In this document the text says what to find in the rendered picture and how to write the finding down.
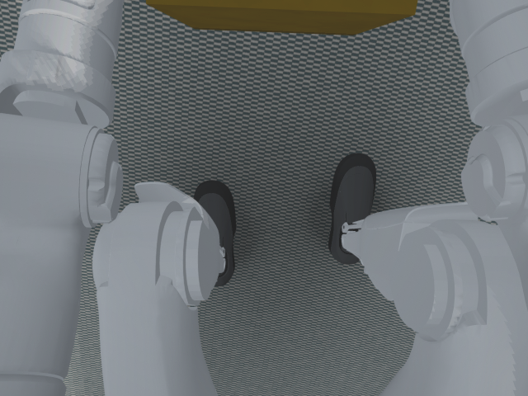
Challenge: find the robot left upper arm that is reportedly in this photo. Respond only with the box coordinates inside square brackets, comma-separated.
[0, 113, 123, 396]

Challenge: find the robot right upper arm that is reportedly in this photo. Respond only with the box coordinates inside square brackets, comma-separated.
[461, 114, 528, 310]

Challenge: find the carton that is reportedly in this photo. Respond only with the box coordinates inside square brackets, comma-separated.
[146, 0, 417, 35]

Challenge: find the robot right foot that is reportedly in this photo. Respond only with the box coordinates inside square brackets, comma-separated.
[328, 153, 376, 264]

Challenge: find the left robot forearm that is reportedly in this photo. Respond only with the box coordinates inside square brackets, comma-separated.
[0, 0, 124, 129]

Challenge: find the right robot forearm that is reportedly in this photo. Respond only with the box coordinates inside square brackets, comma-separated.
[449, 0, 528, 127]

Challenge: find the right robot thigh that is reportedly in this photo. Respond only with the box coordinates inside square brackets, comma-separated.
[379, 219, 528, 396]

